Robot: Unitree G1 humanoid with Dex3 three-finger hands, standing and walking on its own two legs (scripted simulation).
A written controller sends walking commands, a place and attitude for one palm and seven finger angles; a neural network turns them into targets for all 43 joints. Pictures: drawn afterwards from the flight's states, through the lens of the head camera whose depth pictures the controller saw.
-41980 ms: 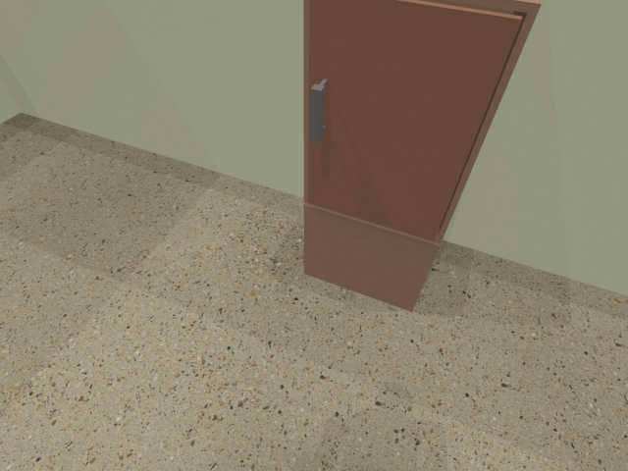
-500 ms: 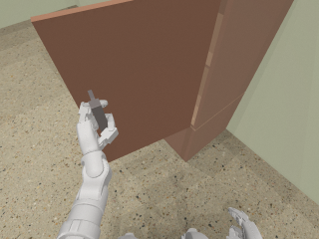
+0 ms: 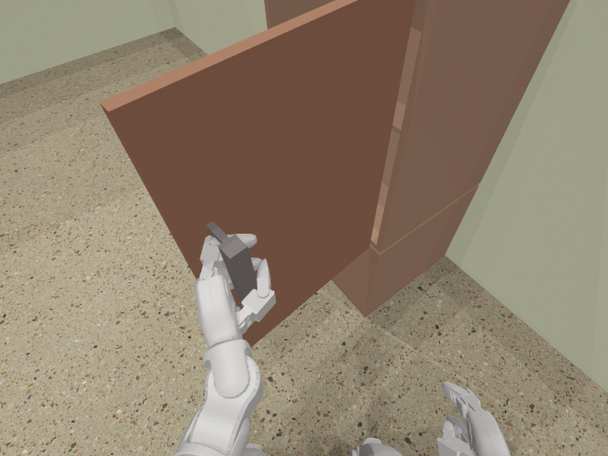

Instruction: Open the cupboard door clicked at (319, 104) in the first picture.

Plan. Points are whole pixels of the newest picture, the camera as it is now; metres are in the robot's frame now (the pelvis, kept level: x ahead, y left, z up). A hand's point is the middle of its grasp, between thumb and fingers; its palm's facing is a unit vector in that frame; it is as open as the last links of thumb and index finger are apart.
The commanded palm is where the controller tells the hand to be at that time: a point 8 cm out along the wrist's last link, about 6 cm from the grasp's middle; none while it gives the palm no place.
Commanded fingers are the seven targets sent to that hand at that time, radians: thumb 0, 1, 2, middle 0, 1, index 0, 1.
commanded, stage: open thumb and fingers to let go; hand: left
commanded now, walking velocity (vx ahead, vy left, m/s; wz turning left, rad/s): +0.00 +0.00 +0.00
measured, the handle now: (233, 266) +0.35 +0.11 +0.05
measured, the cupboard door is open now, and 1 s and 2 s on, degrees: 96 96 96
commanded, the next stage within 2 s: slide the hand sideways off the handle in 0.68 s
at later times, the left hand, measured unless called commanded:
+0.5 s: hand (256, 283) +0.32 +0.08 +0.06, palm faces +0.31 -0.95 +0.00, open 13.9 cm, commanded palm +0.28 +0.13 +0.05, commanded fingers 0.00 -0.50 0.30 -0.21 -0.65 -0.21 -0.65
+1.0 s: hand (246, 312) +0.28 +0.09 +0.05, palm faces -0.23 -0.97 -0.06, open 16.0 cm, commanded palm +0.27 +0.13 +0.05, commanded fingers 0.00 -0.50 0.30 -0.15 -0.30 -0.15 -0.30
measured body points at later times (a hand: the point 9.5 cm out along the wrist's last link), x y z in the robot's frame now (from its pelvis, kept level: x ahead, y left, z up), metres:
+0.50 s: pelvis -0.01 +0.01 +0.00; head +0.04 -0.01 +0.45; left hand +0.30 +0.13 +0.06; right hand +0.15 -0.21 -0.12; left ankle +0.00 +0.15 -0.68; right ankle +0.03 -0.08 -0.68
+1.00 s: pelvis -0.02 +0.03 +0.00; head +0.03 +0.01 +0.45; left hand +0.29 +0.14 +0.06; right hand +0.15 -0.19 -0.10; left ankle +0.00 +0.15 -0.68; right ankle +0.03 -0.08 -0.68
